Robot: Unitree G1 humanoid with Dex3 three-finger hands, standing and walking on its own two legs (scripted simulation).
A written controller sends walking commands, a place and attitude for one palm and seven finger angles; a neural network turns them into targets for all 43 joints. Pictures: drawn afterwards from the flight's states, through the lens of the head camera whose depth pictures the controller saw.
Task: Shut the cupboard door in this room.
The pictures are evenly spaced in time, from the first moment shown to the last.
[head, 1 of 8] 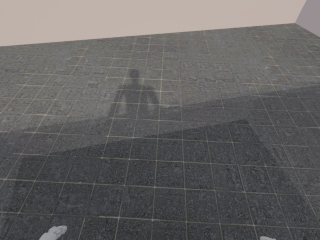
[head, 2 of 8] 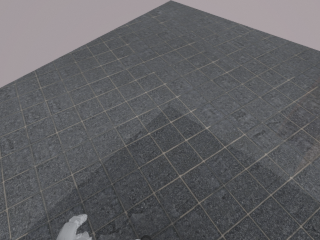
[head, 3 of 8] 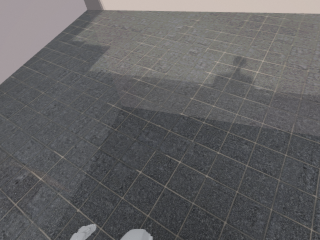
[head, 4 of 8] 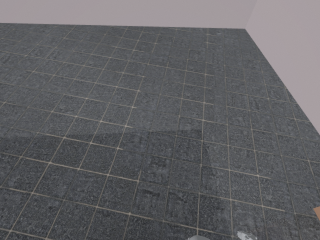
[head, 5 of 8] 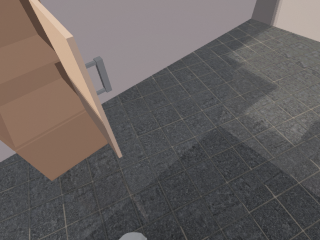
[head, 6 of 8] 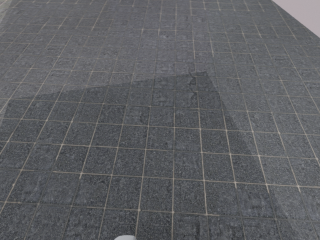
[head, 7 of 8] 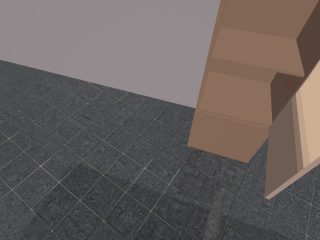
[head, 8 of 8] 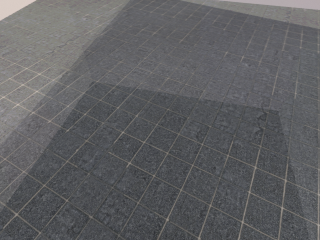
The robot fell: no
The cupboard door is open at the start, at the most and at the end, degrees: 86 86 86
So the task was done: no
